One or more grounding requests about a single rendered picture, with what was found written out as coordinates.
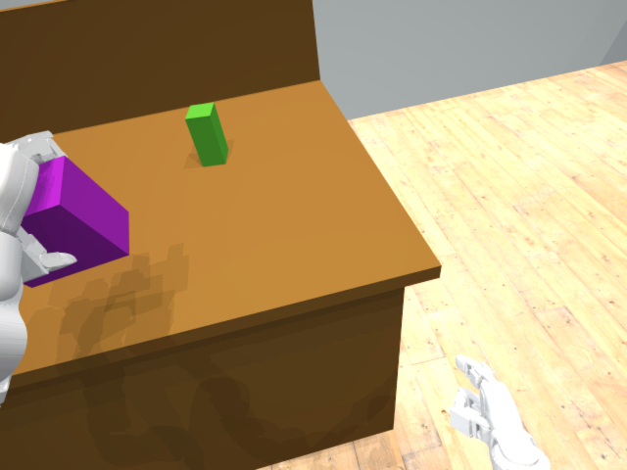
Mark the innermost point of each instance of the sponge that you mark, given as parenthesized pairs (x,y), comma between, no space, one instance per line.
(70,213)

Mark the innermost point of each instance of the right robot forearm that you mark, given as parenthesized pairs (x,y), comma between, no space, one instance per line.
(512,448)

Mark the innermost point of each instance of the left robot forearm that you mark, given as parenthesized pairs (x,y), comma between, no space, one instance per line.
(13,334)

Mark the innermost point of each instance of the robot right hand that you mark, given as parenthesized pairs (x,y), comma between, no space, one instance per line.
(476,416)

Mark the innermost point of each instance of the table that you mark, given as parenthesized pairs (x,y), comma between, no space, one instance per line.
(258,316)

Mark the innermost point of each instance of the robot left hand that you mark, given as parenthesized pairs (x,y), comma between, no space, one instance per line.
(19,167)

